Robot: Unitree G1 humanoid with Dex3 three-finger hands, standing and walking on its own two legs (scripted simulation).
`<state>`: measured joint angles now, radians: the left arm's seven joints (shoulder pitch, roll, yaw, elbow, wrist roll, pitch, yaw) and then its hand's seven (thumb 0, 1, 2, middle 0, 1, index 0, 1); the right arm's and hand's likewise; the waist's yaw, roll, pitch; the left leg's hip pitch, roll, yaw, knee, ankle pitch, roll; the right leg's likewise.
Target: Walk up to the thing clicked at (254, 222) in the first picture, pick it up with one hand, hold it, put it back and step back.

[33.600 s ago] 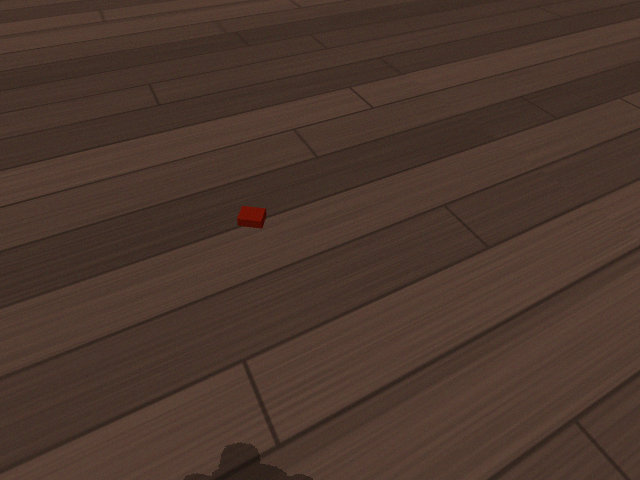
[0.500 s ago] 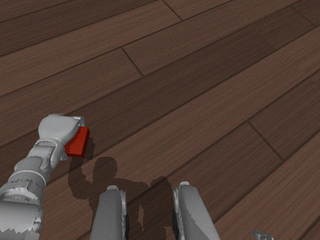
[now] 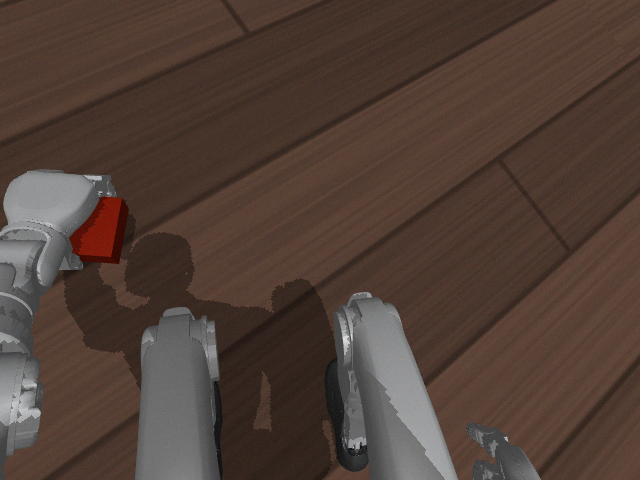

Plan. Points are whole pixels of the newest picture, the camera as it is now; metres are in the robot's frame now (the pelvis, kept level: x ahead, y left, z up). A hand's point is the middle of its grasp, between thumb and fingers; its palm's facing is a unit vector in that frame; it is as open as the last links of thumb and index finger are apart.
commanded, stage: crouch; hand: left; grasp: from above
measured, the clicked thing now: (77, 227) +0.44 +0.28 -0.19
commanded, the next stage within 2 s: lower in 0.78 s
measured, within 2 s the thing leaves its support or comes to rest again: neither
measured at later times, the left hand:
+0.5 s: hand (86, 232) +0.44 +0.28 -0.24, palm faces -0.49 +0.01 -0.87, open 10.8 cm
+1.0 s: hand (93, 230) +0.45 +0.29 -0.28, palm faces -0.48 +0.00 -0.88, open 10.8 cm
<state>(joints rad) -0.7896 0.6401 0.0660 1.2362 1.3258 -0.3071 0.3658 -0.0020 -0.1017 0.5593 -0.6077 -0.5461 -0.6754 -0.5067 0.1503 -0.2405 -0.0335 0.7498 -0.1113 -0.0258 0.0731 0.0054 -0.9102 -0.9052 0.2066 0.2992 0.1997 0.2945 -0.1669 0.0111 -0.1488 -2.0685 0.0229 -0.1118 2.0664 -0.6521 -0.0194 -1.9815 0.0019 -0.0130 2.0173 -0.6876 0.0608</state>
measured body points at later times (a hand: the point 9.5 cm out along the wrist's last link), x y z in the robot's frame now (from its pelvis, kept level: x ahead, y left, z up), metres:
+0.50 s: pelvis +0.00 +0.00 -0.06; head +0.24 +0.06 +0.31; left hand +0.46 +0.28 -0.19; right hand +0.04 -0.28 -0.17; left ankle +0.08 +0.13 -0.40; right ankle +0.08 -0.14 -0.40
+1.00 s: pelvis -0.01 +0.00 -0.11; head +0.24 +0.06 +0.27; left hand +0.48 +0.29 -0.23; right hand +0.04 -0.28 -0.21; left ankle +0.08 +0.13 -0.40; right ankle +0.08 -0.14 -0.40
